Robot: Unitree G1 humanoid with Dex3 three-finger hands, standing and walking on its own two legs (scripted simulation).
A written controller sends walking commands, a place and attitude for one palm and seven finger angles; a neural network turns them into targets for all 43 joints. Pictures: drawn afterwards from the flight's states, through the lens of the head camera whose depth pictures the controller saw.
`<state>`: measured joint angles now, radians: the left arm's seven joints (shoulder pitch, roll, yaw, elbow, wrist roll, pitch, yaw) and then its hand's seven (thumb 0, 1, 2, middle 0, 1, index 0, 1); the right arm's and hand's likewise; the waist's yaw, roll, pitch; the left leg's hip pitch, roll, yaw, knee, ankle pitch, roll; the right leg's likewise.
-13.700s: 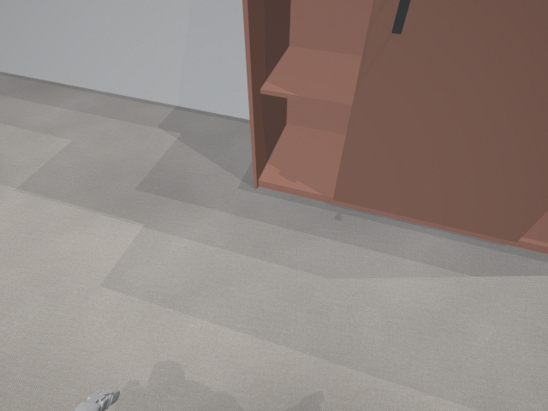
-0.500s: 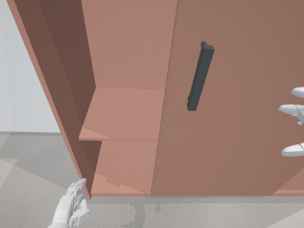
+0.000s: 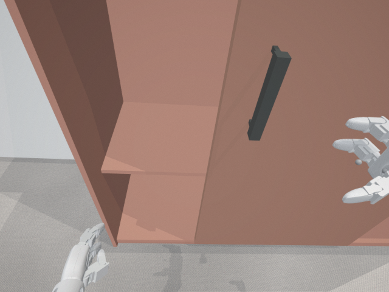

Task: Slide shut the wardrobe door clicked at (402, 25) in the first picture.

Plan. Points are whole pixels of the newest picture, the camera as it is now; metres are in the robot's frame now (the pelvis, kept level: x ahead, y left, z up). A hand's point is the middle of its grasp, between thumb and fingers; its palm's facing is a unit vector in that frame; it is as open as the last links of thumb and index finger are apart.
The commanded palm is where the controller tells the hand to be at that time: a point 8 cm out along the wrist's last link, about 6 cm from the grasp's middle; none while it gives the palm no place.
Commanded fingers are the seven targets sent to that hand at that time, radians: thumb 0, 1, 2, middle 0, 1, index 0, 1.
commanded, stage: move the hooked fingers beside the handle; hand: right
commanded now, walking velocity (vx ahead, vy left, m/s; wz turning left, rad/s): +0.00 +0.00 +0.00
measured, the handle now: (263, 96) +0.48 -0.13 +0.19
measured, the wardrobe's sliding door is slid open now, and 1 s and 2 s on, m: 0.39 0.39 0.39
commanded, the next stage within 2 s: none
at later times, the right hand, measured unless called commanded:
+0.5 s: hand (349, 138) +0.33 -0.25 +0.21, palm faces +0.05 +1.00 -0.04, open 14.0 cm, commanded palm +0.31 -0.29 +0.20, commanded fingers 0.00 0.50 -0.30 0.30 1.20 0.30 1.20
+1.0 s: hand (320, 121) +0.39 -0.23 +0.20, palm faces +0.05 +1.00 -0.02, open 14.0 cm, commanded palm +0.37 -0.27 +0.20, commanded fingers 0.00 0.50 -0.30 0.30 1.20 0.30 1.20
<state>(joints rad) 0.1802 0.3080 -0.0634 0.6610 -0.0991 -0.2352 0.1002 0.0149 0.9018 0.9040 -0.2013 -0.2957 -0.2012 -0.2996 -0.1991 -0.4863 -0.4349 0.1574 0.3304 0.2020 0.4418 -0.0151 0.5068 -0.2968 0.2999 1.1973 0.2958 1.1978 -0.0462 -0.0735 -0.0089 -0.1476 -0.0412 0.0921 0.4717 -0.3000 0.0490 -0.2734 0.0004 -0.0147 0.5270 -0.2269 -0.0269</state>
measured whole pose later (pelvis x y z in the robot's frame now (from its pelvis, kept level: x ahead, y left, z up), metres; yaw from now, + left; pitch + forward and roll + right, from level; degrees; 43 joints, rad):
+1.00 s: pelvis +0.00 -0.01 +0.01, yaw +1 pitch -1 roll +1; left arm 0.25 0.28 -0.06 0.70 -0.08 -0.14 0.09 0.01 0.90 0.90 -0.20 -0.30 -0.20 -0.30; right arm -0.51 -0.42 -0.32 0.44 0.24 0.17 0.22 -0.02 0.51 -0.30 0.30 1.20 0.30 1.20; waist 0.01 -0.05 -0.01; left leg -0.13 -0.03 0.06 0.40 -0.26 0.03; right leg -0.23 0.01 -0.05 0.43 -0.18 -0.04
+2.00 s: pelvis +0.01 -0.02 +0.00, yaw +2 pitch +0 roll +1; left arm 0.23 0.28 -0.05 0.69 -0.09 -0.11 0.08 0.01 0.90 0.90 -0.20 -0.30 -0.20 -0.30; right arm -0.61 -0.38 -0.28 0.57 0.22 0.15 0.19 -0.01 0.51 -0.30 0.30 1.20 0.30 1.20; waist 0.02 -0.05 -0.03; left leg -0.16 -0.03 0.06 0.43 -0.28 0.03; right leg -0.27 0.02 -0.05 0.46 -0.20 -0.05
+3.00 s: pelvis +0.01 -0.01 +0.00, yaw +1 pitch +0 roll +0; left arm 0.24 0.29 -0.04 0.70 -0.09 -0.10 0.08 0.01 0.90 0.90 -0.20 -0.30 -0.20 -0.30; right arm -0.59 -0.35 -0.25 0.51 0.24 0.13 0.18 -0.02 0.51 -0.30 0.30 1.20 0.30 1.20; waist 0.01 -0.05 -0.03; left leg -0.15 -0.03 0.06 0.42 -0.28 0.04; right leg -0.25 0.01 -0.04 0.46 -0.21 -0.04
